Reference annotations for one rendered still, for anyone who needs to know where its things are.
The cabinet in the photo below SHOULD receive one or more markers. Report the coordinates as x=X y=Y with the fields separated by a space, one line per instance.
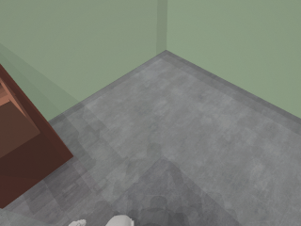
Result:
x=31 y=162

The drawer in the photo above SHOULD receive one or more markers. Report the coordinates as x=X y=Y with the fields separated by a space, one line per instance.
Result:
x=16 y=127

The robot left thigh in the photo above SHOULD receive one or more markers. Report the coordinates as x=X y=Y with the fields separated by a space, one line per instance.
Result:
x=120 y=220

